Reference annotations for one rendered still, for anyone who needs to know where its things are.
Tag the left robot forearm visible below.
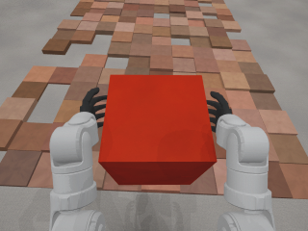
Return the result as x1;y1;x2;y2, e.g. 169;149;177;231
49;112;99;231

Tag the right robot forearm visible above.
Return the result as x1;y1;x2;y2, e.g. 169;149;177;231
216;114;276;231

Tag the robot left hand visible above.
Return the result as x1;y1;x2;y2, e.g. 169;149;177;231
80;87;108;128

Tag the left robot upper arm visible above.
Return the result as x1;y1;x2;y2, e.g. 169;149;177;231
51;210;106;231

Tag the right robot upper arm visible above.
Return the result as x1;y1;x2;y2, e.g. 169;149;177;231
217;211;274;231

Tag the carton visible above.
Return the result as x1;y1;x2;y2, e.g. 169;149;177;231
98;74;218;185

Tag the robot right hand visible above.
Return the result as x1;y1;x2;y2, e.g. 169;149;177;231
206;91;232;133

